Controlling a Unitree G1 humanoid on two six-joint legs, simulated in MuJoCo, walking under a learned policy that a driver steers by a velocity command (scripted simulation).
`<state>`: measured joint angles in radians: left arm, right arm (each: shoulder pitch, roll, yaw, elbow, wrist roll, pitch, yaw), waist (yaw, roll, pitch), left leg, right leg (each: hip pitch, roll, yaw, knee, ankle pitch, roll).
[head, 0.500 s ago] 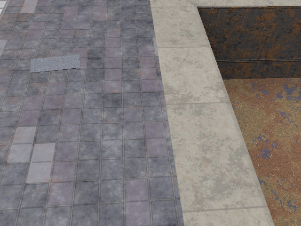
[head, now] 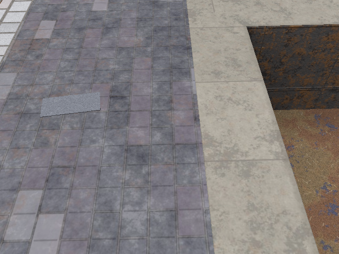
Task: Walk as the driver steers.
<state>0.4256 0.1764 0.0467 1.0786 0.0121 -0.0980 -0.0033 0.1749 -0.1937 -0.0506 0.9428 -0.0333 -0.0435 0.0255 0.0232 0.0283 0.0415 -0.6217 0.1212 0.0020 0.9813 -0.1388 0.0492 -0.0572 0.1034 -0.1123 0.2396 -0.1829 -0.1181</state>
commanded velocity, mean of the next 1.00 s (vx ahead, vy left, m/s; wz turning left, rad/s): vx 0.50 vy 0.00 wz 0.00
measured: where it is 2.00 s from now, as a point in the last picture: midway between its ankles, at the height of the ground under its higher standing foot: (178, 139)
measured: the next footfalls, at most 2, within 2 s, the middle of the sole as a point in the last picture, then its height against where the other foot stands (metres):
left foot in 0.26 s outside the picture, level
right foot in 0.84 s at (197, 220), level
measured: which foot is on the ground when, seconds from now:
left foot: up 0.00-0.24, down 0.26-0.86, up 0.88-1.00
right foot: down 0.00-0.28, up 0.30-0.82, down 0.84-1.00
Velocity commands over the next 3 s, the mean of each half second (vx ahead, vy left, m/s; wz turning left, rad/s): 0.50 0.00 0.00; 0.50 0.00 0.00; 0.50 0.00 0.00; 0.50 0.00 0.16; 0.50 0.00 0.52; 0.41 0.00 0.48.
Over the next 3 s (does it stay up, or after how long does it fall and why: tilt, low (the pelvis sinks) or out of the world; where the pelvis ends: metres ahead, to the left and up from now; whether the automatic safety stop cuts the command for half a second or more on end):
stays up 1.54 0.20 -0.01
